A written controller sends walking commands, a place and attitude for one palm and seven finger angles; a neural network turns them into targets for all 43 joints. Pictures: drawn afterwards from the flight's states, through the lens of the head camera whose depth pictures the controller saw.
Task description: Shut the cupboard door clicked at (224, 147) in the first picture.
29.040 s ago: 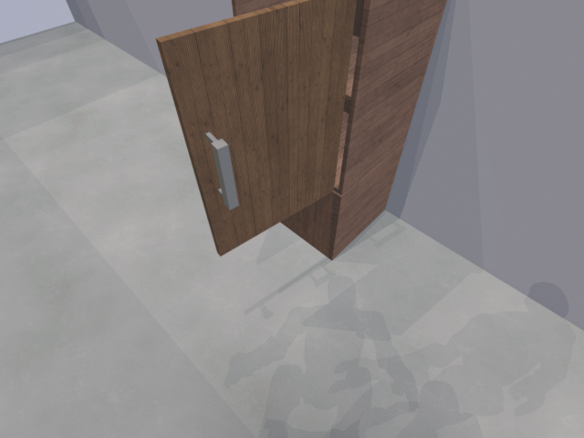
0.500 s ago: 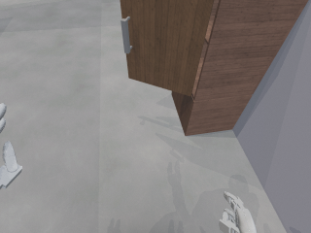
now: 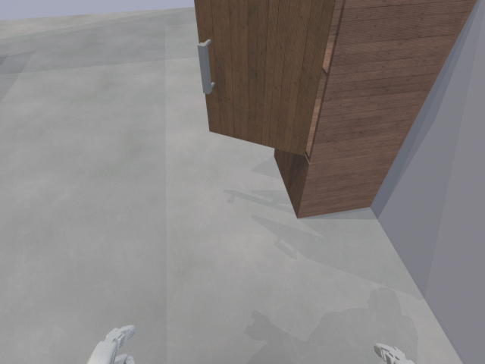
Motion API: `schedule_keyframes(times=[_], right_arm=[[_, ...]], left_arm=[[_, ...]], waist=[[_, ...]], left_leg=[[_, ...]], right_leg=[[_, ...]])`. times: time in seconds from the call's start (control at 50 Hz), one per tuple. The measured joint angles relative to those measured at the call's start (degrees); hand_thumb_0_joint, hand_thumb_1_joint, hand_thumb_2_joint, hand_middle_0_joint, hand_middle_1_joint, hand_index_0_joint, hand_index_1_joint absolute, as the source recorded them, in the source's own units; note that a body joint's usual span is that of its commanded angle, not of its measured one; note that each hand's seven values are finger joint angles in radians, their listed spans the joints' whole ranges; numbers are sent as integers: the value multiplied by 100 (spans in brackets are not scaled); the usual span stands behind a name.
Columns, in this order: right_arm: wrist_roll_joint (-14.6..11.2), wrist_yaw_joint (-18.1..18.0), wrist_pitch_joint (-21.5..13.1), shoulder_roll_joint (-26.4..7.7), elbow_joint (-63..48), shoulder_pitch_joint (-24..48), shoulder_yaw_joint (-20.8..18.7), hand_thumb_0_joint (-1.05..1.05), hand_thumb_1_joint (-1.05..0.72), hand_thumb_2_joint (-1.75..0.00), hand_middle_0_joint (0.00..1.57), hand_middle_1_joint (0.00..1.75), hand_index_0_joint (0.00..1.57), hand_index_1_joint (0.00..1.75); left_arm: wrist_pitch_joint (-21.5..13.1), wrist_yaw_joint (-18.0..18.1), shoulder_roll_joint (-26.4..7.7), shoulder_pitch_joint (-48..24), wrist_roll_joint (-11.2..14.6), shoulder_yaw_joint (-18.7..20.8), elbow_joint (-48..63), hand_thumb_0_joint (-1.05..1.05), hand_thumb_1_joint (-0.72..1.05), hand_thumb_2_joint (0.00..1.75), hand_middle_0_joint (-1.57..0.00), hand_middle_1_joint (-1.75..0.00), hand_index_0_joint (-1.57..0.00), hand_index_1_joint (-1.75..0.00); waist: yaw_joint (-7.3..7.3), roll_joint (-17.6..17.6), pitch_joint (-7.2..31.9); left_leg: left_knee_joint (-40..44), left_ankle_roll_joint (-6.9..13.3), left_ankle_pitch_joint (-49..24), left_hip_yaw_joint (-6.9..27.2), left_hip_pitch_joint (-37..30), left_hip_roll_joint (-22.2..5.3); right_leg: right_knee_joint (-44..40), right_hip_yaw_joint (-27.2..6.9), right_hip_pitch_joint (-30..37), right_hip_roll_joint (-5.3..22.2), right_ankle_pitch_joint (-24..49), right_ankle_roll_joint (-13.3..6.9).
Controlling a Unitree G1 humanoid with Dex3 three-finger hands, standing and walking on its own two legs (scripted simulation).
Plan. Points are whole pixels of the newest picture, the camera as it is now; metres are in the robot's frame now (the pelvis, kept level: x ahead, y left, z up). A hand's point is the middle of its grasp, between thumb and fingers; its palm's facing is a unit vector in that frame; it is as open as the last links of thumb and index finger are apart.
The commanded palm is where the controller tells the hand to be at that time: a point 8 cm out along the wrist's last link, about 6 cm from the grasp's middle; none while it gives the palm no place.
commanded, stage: let the arm hang, fingers relaxed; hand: left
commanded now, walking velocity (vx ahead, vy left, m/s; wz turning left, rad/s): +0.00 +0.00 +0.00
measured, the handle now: (207, 67) +1.05 +0.15 -0.02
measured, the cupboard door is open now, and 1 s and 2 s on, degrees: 57 57 57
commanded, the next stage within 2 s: look to check the result in 0.88 s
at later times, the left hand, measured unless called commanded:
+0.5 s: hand out of the picture -0.07 +0.19 -0.16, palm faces +0.01 -0.98 -0.19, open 7.4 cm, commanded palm none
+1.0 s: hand out of the picture -0.03 +0.19 -0.16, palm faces +0.00 -0.98 -0.19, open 7.4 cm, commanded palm none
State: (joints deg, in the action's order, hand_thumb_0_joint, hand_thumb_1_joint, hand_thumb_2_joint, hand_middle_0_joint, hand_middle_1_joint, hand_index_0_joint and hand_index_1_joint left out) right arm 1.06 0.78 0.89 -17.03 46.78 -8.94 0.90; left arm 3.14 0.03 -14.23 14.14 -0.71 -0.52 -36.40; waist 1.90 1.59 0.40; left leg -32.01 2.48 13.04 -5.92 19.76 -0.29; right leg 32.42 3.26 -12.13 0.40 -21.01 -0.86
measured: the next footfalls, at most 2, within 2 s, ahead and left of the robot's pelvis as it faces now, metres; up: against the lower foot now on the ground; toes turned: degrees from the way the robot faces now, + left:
none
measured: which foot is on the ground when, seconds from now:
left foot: down 0.00-1.00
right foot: down 0.00-1.00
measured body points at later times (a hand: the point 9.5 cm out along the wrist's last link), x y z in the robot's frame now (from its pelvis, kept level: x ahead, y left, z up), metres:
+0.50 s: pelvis -0.01 +0.02 +0.01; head +0.00 +0.02 +0.46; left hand -0.07 +0.24 -0.15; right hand -0.04 -0.20 -0.15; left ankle +0.04 +0.09 -0.73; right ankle -0.04 -0.11 -0.73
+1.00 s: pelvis -0.01 +0.01 +0.01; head +0.00 +0.02 +0.46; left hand -0.03 +0.24 -0.15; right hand -0.03 -0.22 -0.15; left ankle +0.04 +0.09 -0.73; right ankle -0.04 -0.11 -0.73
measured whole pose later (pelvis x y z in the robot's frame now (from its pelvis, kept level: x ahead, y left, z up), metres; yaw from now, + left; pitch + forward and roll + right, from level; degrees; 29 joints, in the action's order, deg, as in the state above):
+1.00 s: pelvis -0.01 +0.01 +0.01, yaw -1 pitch -1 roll +0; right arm 0.6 -1.2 0.7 -9.5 65.0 -16.2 -1.0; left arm -0.1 1.5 -9.0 17.9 -0.9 0.3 -64.7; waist 0.9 0.0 -1.8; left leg -20.7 3.6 6.5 -7.2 13.6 0.7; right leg 22.7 2.0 -7.2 0.8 -14.5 0.2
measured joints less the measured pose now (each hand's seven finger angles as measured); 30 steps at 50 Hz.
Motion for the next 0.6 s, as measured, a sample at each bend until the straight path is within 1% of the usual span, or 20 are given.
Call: schedule_keyframes(times=[0.04, 0.06, 0.08, 0.12, 0.16, 0.26, 0.42, 0.6], right_arm=[[19, -7, 36, 139, 249, -118, 51, 1, -91, -90, 20, 30, 20, 30], [21, -17, 50, 214, 395, -190, 69, 1, -91, -90, 20, 30, 20, 30], [16, -33, 63, 300, 541, -283, 81, 1, -91, -90, 20, 30, 20, 30], [17, -60, 96, 454, 852, -455, 93, 1, -91, -90, 20, 30, 20, 30], [11, -91, 131, 568, 1134, -590, 78, 1, -91, -90, 20, 30, 20, 30], [-29, -157, 145, 726, 1593, -800, 3, 1, -91, -90, 20, 30, 20, 30], [-55, -203, 86, 855, 1838, -867, -75, 0, -91, -90, 21, 30, 20, 30], [-45, -212, 25, 958, 1839, -771, -121, 0, -91, -90, 20, 30, 20, 30]], left_arm=[[34, -10, 250, 71, 12, -157, -730, 1, 91, 90, -20, -30, -20, -30], [23, 9, 362, 125, 33, -173, -1030, 1, 91, 90, -20, -30, -20, -30], [-28, 120, 387, 151, 73, -28, -1242, 0, 95, 90, -21, -30, -20, -30], [-93, 144, 295, 210, 59, 60, -1608, -1, 100, 89, -21, -30, -21, -30], [-127, 119, 224, 306, 50, 70, -1937, -1, 100, 89, -21, -30, -21, -30], [-166, 109, 216, 580, 44, 55, -2585, 0, 97, 90, -20, -30, -20, -30], [-213, 153, 426, 763, 30, 28, -2988, 1, 92, 90, -20, -30, -20, -30], [-282, 184, 691, 573, -4, 19, -2901, 1, 91, 90, -20, -30, -20, -30]], waist=[[21, -172, -132], [14, -248, -188], [-13, -317, -237], [-90, -403, -317], [-144, -408, -364], [-175, -280, -421], [-146, -106, -359], [-141, -133, -165]], left_leg=[[162, -5, -92, -7, -112, 5], [244, -8, -139, -2, -161, 0], [314, -14, -186, 26, -190, -8], [450, -27, -277, 74, -256, -22], [560, -27, -342, 95, -316, -31], [769, 15, -448, 61, -460, -10], [942, 97, -541, -55, -577, 58], [1025, 142, -595, -130, -610, 114]], right_leg=[[-139, -7, 96, -4, 86, 5], [-233, -2, 151, -16, 139, 3], [-338, 26, 205, -34, 197, -6], [-548, 70, 315, -66, 315, -24], [-731, 89, 412, -89, 419, -29], [-988, 56, 561, -79, 577, 9], [-1015, -50, 580, -3, 636, 87], [-917, -120, 509, 60, 622, 135]])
